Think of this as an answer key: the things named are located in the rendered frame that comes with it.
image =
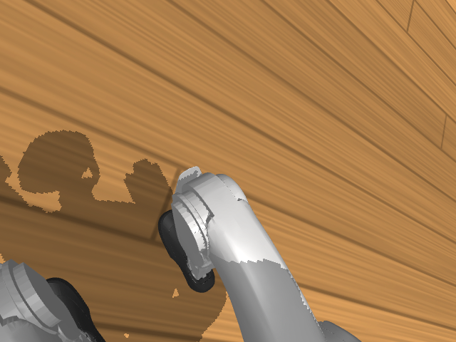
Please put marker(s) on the left robot foot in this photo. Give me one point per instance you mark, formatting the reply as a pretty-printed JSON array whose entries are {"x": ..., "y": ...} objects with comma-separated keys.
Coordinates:
[{"x": 76, "y": 306}]

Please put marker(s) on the right robot foot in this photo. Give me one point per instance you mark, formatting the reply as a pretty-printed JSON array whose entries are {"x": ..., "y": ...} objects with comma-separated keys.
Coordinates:
[{"x": 168, "y": 234}]

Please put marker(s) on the right robot hand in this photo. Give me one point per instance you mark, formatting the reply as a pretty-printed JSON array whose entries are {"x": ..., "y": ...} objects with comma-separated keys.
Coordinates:
[{"x": 334, "y": 333}]

